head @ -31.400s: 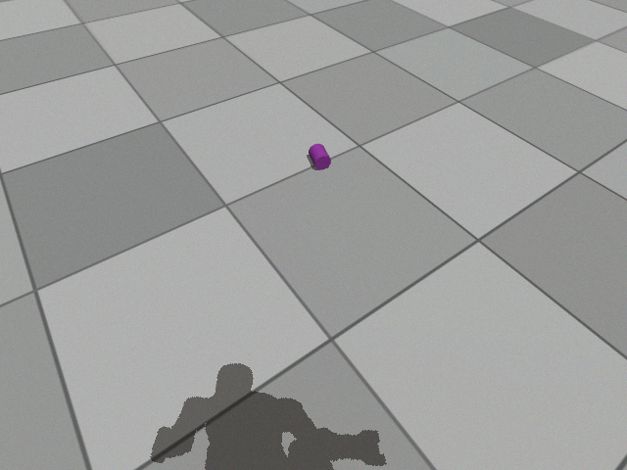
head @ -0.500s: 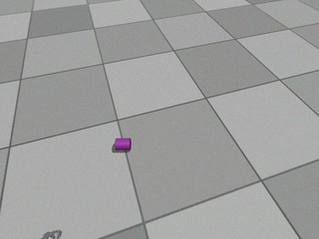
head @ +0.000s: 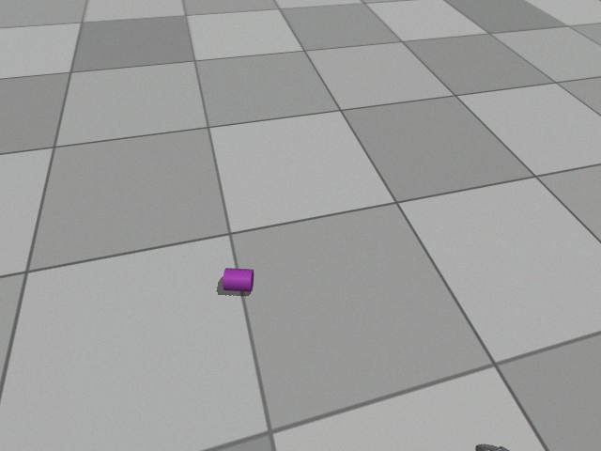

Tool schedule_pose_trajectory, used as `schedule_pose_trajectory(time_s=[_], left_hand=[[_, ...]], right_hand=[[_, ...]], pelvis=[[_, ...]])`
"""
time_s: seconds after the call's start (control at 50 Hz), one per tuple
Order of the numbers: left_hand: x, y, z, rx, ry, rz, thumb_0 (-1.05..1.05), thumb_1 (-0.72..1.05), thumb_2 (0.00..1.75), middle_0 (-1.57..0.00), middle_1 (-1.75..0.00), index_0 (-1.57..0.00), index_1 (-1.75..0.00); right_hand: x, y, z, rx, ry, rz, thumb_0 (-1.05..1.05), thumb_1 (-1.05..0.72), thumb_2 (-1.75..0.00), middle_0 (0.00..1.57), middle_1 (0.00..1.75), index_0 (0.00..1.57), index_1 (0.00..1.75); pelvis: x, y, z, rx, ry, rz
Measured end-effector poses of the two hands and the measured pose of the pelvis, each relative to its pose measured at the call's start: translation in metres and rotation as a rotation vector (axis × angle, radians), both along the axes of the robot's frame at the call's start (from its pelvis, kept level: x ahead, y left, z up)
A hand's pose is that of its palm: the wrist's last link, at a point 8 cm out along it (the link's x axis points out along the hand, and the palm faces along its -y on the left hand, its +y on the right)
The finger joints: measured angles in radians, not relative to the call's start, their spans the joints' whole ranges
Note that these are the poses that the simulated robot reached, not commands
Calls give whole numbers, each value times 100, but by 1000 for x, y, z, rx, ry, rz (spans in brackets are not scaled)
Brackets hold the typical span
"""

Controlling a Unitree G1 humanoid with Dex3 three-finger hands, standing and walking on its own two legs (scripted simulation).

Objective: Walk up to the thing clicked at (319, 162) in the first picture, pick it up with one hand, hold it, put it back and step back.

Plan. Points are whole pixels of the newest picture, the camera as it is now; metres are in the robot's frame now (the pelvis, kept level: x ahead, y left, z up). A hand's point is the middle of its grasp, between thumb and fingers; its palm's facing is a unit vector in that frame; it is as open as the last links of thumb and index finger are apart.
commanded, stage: stand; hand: left
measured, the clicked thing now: (238, 279) +0.80 +0.22 -0.74
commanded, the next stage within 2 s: walk up in 0.96 s
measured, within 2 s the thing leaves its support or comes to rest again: neither
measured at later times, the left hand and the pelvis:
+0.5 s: hand out of the picture +0.08 +0.24 -0.15, palm faces -0.04 -0.94 -0.33, open 7.4 cm; pelvis +0.00 -0.01 +0.00, yaw -1 degrees
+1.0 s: hand out of the picture +0.07 +0.24 -0.15, palm faces -0.03 -0.94 -0.33, open 7.4 cm; pelvis +0.00 -0.01 +0.00, yaw -1 degrees
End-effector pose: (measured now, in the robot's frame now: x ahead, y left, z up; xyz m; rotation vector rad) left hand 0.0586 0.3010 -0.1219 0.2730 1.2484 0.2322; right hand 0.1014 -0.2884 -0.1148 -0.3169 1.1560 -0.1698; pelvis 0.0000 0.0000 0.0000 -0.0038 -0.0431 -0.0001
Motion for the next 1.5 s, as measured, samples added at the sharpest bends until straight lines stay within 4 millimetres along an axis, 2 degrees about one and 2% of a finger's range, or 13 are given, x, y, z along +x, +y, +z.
schedule_pose_trajectory(time_s=[0.08, 0.18, 0.54, 0.78, 0.98, 1.1, 1.18, 1.26, 1.3, 1.34, 1.5], left_hand=[[-2, -5, 2, 2, 14, -12, 1, 91, 90, -20, -30, -20, -30], [2, -10, 5, 4, 5, -28, 1, 91, 90, -20, -30, -20, -30], [20, -17, 8, 8, -29, -83, 1, 91, 90, -21, -30, -20, -30], [17, -15, 7, 7, -20, -86, 1, 91, 90, -21, -30, -20, -30], [10, -14, 7, 3, -12, -74, 1, 91, 90, -21, -30, -20, -30], [4, -1, 10, 12, -54, -34, 1, 91, 90, -21, -30, -20, -30], [-15, 18, 7, 31, -41, 20, 1, 90, 90, -21, -30, -20, -30], [-28, 45, -3, 30, 44, 50, 1, 90, 90, -21, -30, -20, -30], [-24, 57, -12, 33, 83, 46, 1, 90, 90, -21, -30, -20, -30], [-11, 62, -15, 31, 101, 36, 1, 91, 90, -20, -30, -20, -30], [77, 61, -2, 2, 5, -45, 1, 91, 90, -20, -30, -20, -30]], right_hand=[[11, -2, 2, 8, -28, 5, 0, -91, -90, 20, 30, 20, 30], [10, -6, 3, 12, -28, 3, 0, -91, -90, 20, 30, 20, 30], [-46, -22, -3, 1, 89, -58, 0, -91, -90, 20, 30, 20, 30], [-57, -20, -3, 1, 106, -61, 0, -91, -90, 20, 30, 20, 30], [-48, -18, -3, 6, 79, -50, 0, -91, -90, 20, 30, 20, 30], [-39, -28, -3, -3, 68, -22, 0, -91, -90, 20, 30, 20, 30], [-17, -27, -2, -42, 86, 17, 0, -91, -90, 20, 30, 20, 30], [16, -12, 7, -61, 31, 40, 0, -91, -90, 20, 30, 20, 30], [26, -6, 9, -79, -13, 35, 0, -91, -90, 20, 30, 20, 30], [29, 0, 12, -86, -32, 16, 0, -91, -90, 20, 30, 20, 30], [35, 13, 22, -73, 16, -35, 0, -91, -90, 20, 30, 20, 30]], pelvis=[[1, -2, 2, 2, -2, -2], [1, -5, 3, 4, -5, -4], [-3, -11, 4, 4, -4, -9], [-5, -10, 4, 5, 1, -13], [-4, -9, 4, 6, -2, -13], [10, -8, -2, -3, 7, 9], [20, 3, -6, -26, -13, 38], [39, 21, -11, -29, -17, 41], [49, 29, -17, -5, -20, 30], [60, 34, -16, 0, -21, 29], [108, 40, -3, 10, -32, 19]])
